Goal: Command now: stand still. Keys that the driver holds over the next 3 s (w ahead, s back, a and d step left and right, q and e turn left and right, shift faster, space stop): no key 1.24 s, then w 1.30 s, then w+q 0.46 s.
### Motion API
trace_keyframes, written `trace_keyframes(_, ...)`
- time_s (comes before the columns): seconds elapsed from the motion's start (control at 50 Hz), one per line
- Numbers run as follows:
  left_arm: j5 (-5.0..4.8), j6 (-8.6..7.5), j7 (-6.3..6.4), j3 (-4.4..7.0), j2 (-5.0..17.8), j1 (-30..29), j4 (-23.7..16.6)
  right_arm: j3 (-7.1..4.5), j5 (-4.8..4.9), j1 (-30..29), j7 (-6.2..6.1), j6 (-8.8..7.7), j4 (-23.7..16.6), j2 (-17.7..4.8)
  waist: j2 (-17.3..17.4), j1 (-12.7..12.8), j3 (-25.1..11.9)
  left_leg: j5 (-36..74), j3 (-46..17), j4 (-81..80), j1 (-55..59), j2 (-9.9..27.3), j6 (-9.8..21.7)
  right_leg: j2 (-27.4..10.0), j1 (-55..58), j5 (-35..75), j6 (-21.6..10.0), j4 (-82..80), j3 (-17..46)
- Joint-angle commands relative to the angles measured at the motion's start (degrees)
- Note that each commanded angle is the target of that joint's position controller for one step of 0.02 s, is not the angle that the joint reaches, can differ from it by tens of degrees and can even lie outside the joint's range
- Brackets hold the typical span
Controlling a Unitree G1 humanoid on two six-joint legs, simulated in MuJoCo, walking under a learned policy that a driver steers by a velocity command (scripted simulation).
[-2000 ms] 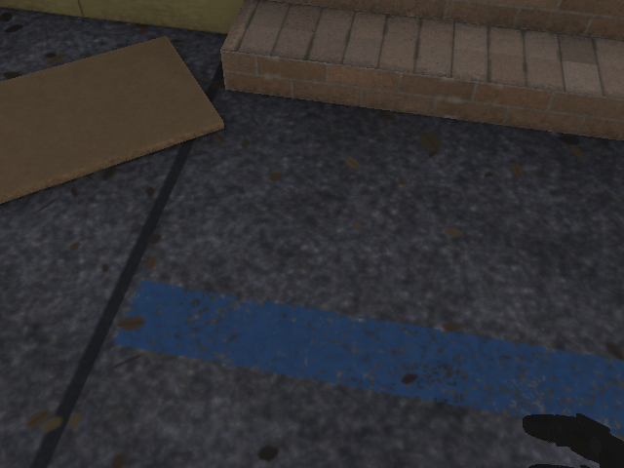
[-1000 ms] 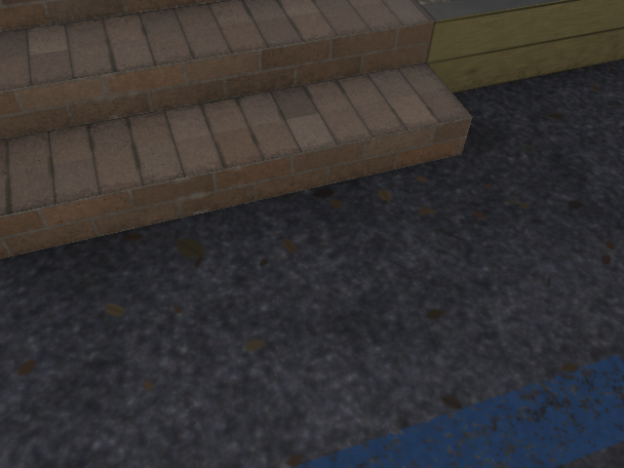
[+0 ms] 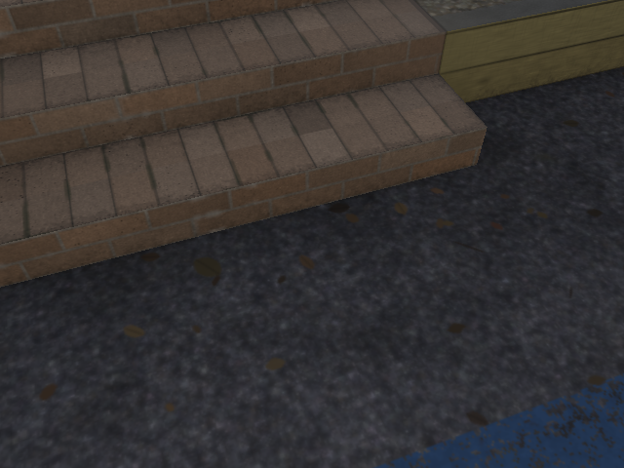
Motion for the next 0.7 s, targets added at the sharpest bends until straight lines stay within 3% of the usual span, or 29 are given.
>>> trace_keyframes(0.02, -0.03, -0.75, 0.37, 1.31, 5.44, -0.35, -2.45, -1.27, 0.05, 0.12, -0.16, -0.75, -2.52, -5.54, 0.14, 0.00, -1.38, 5.60, -4.83, -7.30, -3.33, 4.41, 1.11, -2.91, 3.32, 10.62, -1.25, -3.43, 2.59)
trace_keyframes(0.38, -0.42, -0.65, 1.27, 1.11, 6.25, 1.57, 8.81, -0.79, 0.31, 2.30, -0.43, -0.34, 4.80, -6.08, 0.43, -0.19, 0.14, 8.37, -5.16, -10.50, -1.15, 4.41, 2.11, -2.92, 4.33, 11.19, -0.17, -5.67, 1.58)
trace_keyframes(0.7, -0.61, -0.69, 1.25, 0.10, 6.56, 2.05, 16.63, 0.10, 0.35, 4.65, -0.58, 0.23, 9.83, -6.35, 0.46, -0.31, 0.96, 10.19, -4.85, -11.47, 0.19, 3.95, 2.19, -2.91, 3.75, 10.67, -0.18, -7.14, 0.47)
